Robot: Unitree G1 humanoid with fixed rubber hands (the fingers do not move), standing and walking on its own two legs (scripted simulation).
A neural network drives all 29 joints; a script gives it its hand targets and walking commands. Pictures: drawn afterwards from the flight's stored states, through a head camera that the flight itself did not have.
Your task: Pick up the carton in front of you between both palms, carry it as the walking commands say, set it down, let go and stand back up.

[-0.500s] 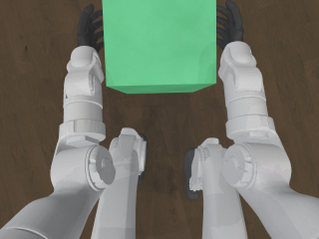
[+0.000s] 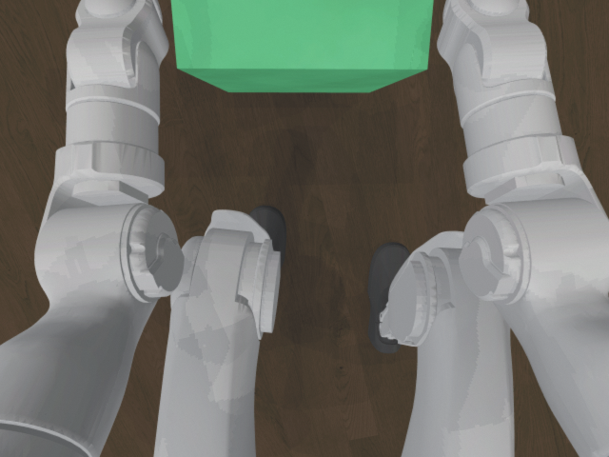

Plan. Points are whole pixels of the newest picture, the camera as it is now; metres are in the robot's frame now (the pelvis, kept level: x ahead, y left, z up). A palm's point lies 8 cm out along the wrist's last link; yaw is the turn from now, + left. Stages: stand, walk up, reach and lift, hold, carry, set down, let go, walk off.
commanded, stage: set down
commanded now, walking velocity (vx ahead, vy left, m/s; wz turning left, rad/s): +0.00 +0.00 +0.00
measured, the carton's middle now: out of the picture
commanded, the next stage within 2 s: none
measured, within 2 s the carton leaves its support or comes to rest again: rests again in 0.40 s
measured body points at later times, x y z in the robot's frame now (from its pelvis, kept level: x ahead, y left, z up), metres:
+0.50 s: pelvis -0.01 -0.01 -0.02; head +0.36 +0.02 +0.22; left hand +0.53 +0.24 -0.19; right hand +0.57 -0.06 -0.19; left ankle +0.12 +0.12 -0.36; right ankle +0.09 -0.12 -0.36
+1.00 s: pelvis -0.01 +0.00 -0.03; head +0.36 +0.02 +0.21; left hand +0.53 +0.25 -0.20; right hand +0.57 -0.06 -0.20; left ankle +0.12 +0.12 -0.36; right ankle +0.09 -0.12 -0.36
